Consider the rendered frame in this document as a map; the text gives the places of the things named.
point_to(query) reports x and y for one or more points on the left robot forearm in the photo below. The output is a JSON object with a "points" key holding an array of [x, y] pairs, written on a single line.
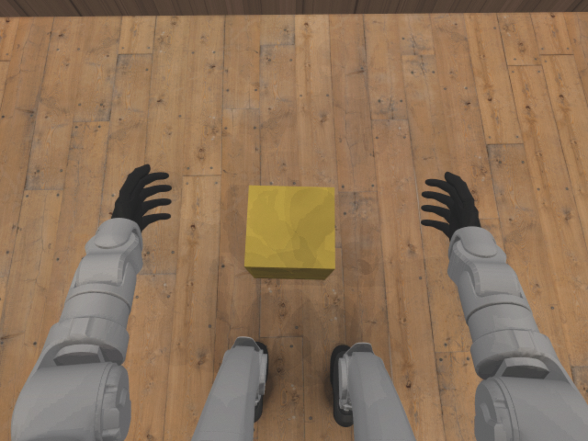
{"points": [[94, 319]]}

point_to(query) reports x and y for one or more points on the right robot forearm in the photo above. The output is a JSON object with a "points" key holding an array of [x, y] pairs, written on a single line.
{"points": [[505, 337]]}

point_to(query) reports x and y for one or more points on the right robot hand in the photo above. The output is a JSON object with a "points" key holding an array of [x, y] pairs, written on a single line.
{"points": [[462, 211]]}

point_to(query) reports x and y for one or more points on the carton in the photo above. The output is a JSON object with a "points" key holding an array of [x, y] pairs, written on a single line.
{"points": [[290, 232]]}

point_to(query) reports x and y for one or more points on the left robot hand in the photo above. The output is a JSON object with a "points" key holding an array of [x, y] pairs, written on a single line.
{"points": [[130, 205]]}

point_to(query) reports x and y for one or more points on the robot right thigh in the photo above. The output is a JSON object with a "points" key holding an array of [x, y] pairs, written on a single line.
{"points": [[378, 414]]}

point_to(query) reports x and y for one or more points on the left robot foot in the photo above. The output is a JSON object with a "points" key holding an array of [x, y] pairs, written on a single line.
{"points": [[259, 407]]}

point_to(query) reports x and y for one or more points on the robot right upper arm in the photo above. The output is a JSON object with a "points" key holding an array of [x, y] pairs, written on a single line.
{"points": [[522, 409]]}

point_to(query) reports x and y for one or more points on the robot left upper arm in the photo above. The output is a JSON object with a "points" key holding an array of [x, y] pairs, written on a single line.
{"points": [[83, 402]]}

